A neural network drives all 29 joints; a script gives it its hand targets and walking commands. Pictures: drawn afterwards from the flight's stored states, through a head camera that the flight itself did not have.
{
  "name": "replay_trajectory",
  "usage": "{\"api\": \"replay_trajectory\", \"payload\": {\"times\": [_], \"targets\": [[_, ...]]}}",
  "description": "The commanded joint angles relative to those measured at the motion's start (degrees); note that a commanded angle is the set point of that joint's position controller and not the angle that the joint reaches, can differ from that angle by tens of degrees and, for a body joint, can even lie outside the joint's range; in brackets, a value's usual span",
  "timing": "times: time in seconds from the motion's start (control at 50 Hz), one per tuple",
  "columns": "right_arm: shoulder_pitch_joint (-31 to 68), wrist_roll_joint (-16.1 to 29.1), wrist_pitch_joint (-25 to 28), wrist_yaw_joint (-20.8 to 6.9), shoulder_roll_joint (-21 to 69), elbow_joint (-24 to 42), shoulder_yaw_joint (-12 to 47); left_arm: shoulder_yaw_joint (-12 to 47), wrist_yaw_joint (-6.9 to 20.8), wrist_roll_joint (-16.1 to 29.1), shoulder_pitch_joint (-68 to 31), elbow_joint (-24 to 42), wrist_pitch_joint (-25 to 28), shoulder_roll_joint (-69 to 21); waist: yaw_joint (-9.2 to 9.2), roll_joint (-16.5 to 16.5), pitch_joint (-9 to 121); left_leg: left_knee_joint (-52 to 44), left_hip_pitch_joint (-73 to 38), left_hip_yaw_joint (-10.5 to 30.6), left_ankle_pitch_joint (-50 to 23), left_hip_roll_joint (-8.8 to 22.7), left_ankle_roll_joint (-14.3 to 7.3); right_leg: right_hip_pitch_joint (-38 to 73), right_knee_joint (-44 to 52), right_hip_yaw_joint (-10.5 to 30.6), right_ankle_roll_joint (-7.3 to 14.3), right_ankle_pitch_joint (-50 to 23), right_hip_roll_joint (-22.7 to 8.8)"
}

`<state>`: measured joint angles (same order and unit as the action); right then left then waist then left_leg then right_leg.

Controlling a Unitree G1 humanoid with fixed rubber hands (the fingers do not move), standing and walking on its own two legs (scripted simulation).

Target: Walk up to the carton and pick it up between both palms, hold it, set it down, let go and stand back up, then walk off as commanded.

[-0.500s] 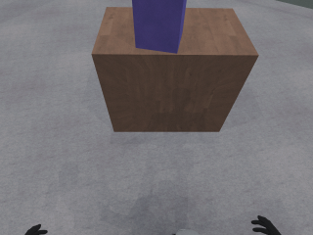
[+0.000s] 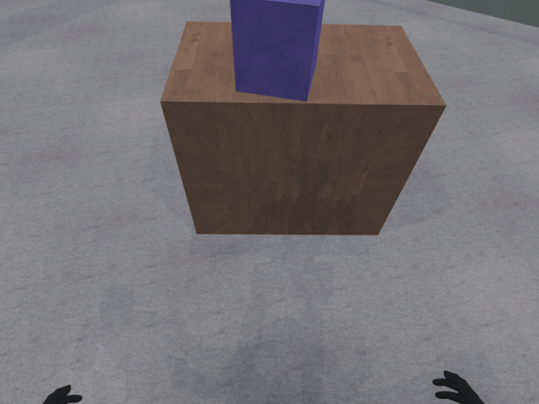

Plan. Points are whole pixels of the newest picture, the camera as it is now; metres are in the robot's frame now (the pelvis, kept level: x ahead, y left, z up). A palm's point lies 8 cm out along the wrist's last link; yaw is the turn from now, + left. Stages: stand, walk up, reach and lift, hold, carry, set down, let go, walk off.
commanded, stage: walk off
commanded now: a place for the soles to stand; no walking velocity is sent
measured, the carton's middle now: (279, 36) +1.00 -0.05 +0.04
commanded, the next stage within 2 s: stand in 0.06 s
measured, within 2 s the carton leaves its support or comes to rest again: neither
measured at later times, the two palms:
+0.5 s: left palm out of the picture +0.09 +0.32 -0.09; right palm out of the picture +0.11 -0.30 -0.09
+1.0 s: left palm out of the picture +0.09 +0.32 -0.09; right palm out of the picture +0.11 -0.30 -0.09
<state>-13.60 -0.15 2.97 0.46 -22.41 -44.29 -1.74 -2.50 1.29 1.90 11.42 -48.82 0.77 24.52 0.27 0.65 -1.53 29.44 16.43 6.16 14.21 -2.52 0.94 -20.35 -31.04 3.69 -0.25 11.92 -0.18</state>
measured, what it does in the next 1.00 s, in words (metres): stands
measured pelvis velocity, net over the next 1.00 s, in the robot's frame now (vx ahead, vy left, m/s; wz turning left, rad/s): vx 0.00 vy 0.00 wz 0.00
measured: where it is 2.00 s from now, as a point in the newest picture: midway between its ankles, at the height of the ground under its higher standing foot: outside the picture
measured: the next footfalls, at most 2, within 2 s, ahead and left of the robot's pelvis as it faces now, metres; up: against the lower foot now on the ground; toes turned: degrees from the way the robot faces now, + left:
none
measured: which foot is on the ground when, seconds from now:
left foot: down 0.00-1.00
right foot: down 0.00-1.00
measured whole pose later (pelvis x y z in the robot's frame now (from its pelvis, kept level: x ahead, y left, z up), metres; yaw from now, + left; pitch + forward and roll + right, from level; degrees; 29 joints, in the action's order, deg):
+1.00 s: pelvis +0.00 +0.00 +0.00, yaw +0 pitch +1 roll +1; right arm -13.6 -0.1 2.0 -0.6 -22.4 -44.3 -1.5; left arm -0.3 1.1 1.9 11.4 -53.2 1.6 24.5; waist 0.4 0.6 1.6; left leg 29.5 16.4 6.1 14.4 -2.5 0.9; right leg -20.3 -31.0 3.7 -0.5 12.1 -0.2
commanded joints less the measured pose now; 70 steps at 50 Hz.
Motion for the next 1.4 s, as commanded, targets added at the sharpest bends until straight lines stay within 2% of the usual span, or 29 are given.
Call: {"api": "replay_trajectory", "payload": {"times": [0.0, 0.04, 0.06, 0.12, 0.18, 0.22, 0.24, 0.26, 0.3, 0.38, 0.46, 0.48, 0.54, 0.56, 0.58, 0.64, 0.68, 0.76, 0.78, 0.8, 0.88, 0.92, 1.04, 1.06, 1.1, 1.14, 1.22, 1.26, 1.38], "targets": [[3.53, -0.97, 0.93, 0.51, -11.44, -3.19, -2.42, -2.59, -0.34, -3.22, -3.15, 1.62, 1.09, 8.07, 0.47, -0.75, 5.69, -6.69, 0.93, 5.58, 3.25, 6.67, -3.99, 10.20, 5.45, 7.74, 5.60, 1.29, -4.85], [3.12, -1.06, 1.02, 0.44, -11.46, -3.10, -2.43, -2.69, -0.28, -3.29, -3.54, 2.09, 1.16, 8.10, 0.44, 0.38, 5.34, -6.91, 1.65, 5.52, 4.34, 6.72, -3.74, 11.27, 5.59, 7.64, 5.52, 0.90, -5.01], [3.25, -1.33, 0.69, -0.14, -10.78, -2.24, -2.05, -1.73, -0.29, -3.29, -2.80, 0.77, 1.47, 8.77, 1.47, -0.92, 7.19, -5.08, -0.75, 3.72, 5.09, 5.85, -3.42, 8.46, 7.21, 7.56, 3.83, 5.98, -5.89], [1.76, -0.75, 0.08, -0.77, -10.87, -1.36, -2.16, -1.59, -0.29, -3.70, -4.02, 0.45, 1.80, 10.23, -0.31, -0.23, 4.89, -4.56, -1.33, 3.31, 7.28, 5.48, -3.05, 3.38, 9.58, 8.57, 3.09, 14.31, -5.98], [1.32, -1.08, 0.09, -0.93, -11.19, -1.61, -2.10, -1.28, -0.36, -3.59, -3.97, 0.40, 1.90, 9.91, -0.05, -0.37, 3.94, -5.04, -0.43, 3.71, 8.43, 5.66, -3.06, 2.80, 9.32, 8.20, 3.06, 15.14, -5.53], [1.22, -1.13, 0.14, -0.90, -11.57, -1.81, -2.30, -0.94, -0.35, -3.27, -2.83, -0.28, 2.26, 9.87, 0.15, -0.54, 5.25, -4.95, -2.30, 3.26, 5.66, 5.78, -3.46, 3.53, 8.43, 8.03, 3.17, 11.30, -5.63], [1.47, -1.01, 0.24, -1.02, -11.41, -1.50, -2.27, -0.97, -0.44, -3.35, -3.45, -0.44, 2.23, 10.22, -0.48, 0.57, 5.86, -4.28, -2.60, 3.21, 3.71, 5.73, -3.33, 4.05, 8.25, 7.89, 3.19, 10.00, -5.66], [1.24, -0.98, 0.13, -0.94, -11.23, -1.29, -2.17, -0.89, -0.52, -3.53, -3.96, -0.50, 2.34, 10.32, -0.20, -0.66, 5.10, -3.92, -2.17, 2.98, 3.31, 5.46, -3.05, 4.36, 8.42, 8.40, 3.20, 9.12, -5.96], [1.01, -0.81, 0.20, -0.96, -10.45, -1.74, -2.02, -0.60, -0.46, -3.20, -3.92, -0.62, 2.31, 9.85, -0.28, 0.71, 6.95, -3.51, -3.31, 2.96, 1.22, 5.67, -3.08, 5.13, 7.84, 7.80, 3.38, 6.29, -6.13], [1.78, -1.00, 0.35, -0.73, -11.08, -2.05, -1.85, -0.39, -0.70, -3.00, -3.41, -1.36, 2.46, 9.23, 0.41, -2.17, 8.25, -3.92, -4.19, 3.22, -5.08, 6.45, -2.93, 7.80, 5.02, 6.21, 3.28, -3.95, -5.55], [1.47, -0.39, 0.39, -0.45, -11.03, -2.33, -1.68, -0.23, -0.92, -2.92, -2.54, -1.94, 2.56, 9.84, 0.32, -1.12, 10.37, -2.82, -5.96, 2.95, -9.76, 6.82, -2.52, 9.66, 3.44, 5.83, 3.42, -11.49, -5.90], [1.27, -0.49, 0.20, -0.33, -11.23, -2.29, -1.90, -0.17, -0.85, -3.00, -3.38, -1.90, 2.49, 9.65, 0.06, -0.16, 11.16, -2.80, -6.34, 2.90, -9.49, 7.05, -2.62, 9.93, 3.70, 5.50, 3.20, -11.06, -5.79], [2.82, -0.80, 0.47, -0.35, -11.15, -1.51, -2.02, -0.18, -1.05, -2.87, -3.54, -1.67, 2.11, 9.17, 0.25, -3.02, 10.39, -3.10, -5.25, 3.57, -10.18, 7.60, -2.62, 9.25, 2.67, 4.93, 3.23, -9.94, -5.26], [2.30, -0.53, 0.40, -0.49, -10.93, -2.24, -1.90, -0.06, -0.94, -3.05, -3.22, -2.17, 2.07, 9.57, 0.33, -2.71, 10.93, -3.20, -5.75, 3.34, -9.68, 7.29, -2.44, 10.27, 2.93, 4.89, 3.33, -9.96, -5.54], [2.57, -0.88, 0.29, -0.31, -10.78, -2.16, -1.73, -0.03, -0.90, -3.01, -3.46, -2.15, 1.94, 9.39, 0.43, -0.64, 10.41, -3.20, -4.67, 3.44, -8.81, 7.25, -2.67, 9.86, 3.66, 4.93, 3.06, -8.92, -5.33], [2.02, -0.60, 0.10, -0.39, -11.19, -2.46, -1.87, 0.08, -0.72, -2.97, -3.03, -2.67, 2.19, 9.62, 0.23, -1.84, 8.34, -3.79, -4.54, 3.10, -5.72, 6.92, -2.55, 8.38, 4.84, 5.80, 3.12, -6.80, -5.68], [1.55, -0.56, 0.07, -0.45, -10.59, -2.29, -1.65, 0.11, -0.80, -2.94, -3.44, -2.77, 2.22, 9.72, 0.17, -0.86, 9.12, -3.72, -4.51, 2.76, -4.60, 6.60, -2.64, 8.47, 5.51, 6.43, 3.39, -5.73, -6.23], [2.38, -0.85, -0.01, -0.50, -10.64, -1.97, -1.63, 0.23, -0.81, -3.19, -3.79, -2.96, 2.26, 9.78, -0.28, -1.70, 6.58, -4.41, -3.04, 3.23, -0.12, 6.47, -3.06, 5.94, 7.31, 7.02, 3.18, 0.64, -5.80], [1.82, -0.78, -0.17, -0.59, -11.40, -2.01, -1.90, -0.08, -0.76, -3.27, -4.02, -2.90, 2.13, 10.44, -0.32, -0.01, 6.27, -4.63, -3.19, 3.15, -0.33, 6.25, -2.89, 5.91, 7.75, 7.02, 3.16, 2.10, -5.76], [2.03, -0.98, -0.05, -0.67, -10.83, -1.96, -1.55, 0.08, -0.81, -3.38, -4.72, -2.55, 2.16, 9.76, 0.22, -1.12, 5.53, -4.83, -2.06, 3.08, -0.04, 6.09, -3.01, 5.70, 7.87, 7.27, 3.23, 3.65, -5.82], [1.38, -0.73, -0.10, -0.73, -10.92, -2.08, -1.92, -0.28, -0.62, -3.69, -4.42, -2.79, 2.10, 10.66, 0.12, -0.74, 3.87, -6.00, -0.39, 4.12, 5.82, 6.02, -3.42, 4.11, 9.29, 8.23, 3.20, 11.37, -5.46], [1.80, -0.98, -0.22, -0.93, -11.06, -2.00, -1.82, -0.31, -0.66, -3.77, -3.96, -2.68, 2.10, 10.75, 0.24, -1.12, 3.69, -5.93, -1.04, 3.67, 5.75, 6.09, -3.10, 3.46, 9.61, 8.06, 2.83, 11.33, -5.24], [1.11, -0.78, -0.09, -0.86, -10.87, -1.89, -1.76, -0.02, -0.60, -3.40, -3.85, -3.17, 2.29, 10.14, 0.17, -0.93, 4.67, -5.72, -1.81, 3.72, 4.72, 6.00, -3.29, 4.55, 8.80, 7.74, 2.99, 9.22, -5.12], [1.52, -1.05, -0.04, -0.82, -11.26, -2.20, -1.80, 0.00, -0.55, -3.49, -3.53, -3.34, 2.23, 10.39, 0.24, -2.38, 4.06, -6.19, -1.28, 3.98, 4.56, 6.26, -3.33, 4.65, 8.66, 7.73, 2.93, 8.19, -5.11], [1.78, -0.74, 0.00, -0.69, -10.69, -2.37, -1.62, -0.23, -0.68, -3.44, -3.28, -3.12, 2.15, 10.28, 0.52, -2.12, 5.74, -5.32, -1.72, 3.48, 1.87, 6.14, -3.06, 5.88, 8.16, 7.28, 2.98, 5.31, -5.18], [1.91, -0.89, 0.14, -0.57, -11.43, -1.88, -1.99, -0.04, -0.87, -3.41, -4.27, -3.29, 2.26, 9.67, -0.28, 0.02, 5.56, -5.59, -2.40, 3.55, -0.05, 6.23, -3.05, 6.49, 7.31, 6.71, 3.01, 2.09, -5.23], [1.90, -0.73, 0.19, -0.50, -11.09, -2.35, -1.80, 0.17, -0.90, -3.16, -3.28, -3.87, 2.54, 9.78, 0.65, -1.88, 8.16, -4.11, -4.59, 2.97, -6.12, 6.50, -2.79, 8.10, 5.96, 6.82, 3.34, -6.11, -5.91], [1.33, -0.65, 0.17, -0.45, -11.28, -2.36, -1.72, 0.16, -0.90, -2.98, -3.49, -3.70, 2.36, 9.91, 0.33, -0.72, 7.94, -3.92, -4.33, 2.97, -7.35, 6.47, -2.64, 8.48, 5.13, 6.58, 3.40, -7.95, -5.82], [2.06, -0.78, 0.06, -0.18, -10.93, -2.09, -1.94, 0.17, -0.83, -3.12, -3.72, -3.83, 2.16, 9.66, 0.33, -1.81, 8.75, -3.75, -4.36, 3.03, -6.27, 6.86, -2.60, 9.03, 5.00, 6.11, 3.26, -6.53, -5.64]]}}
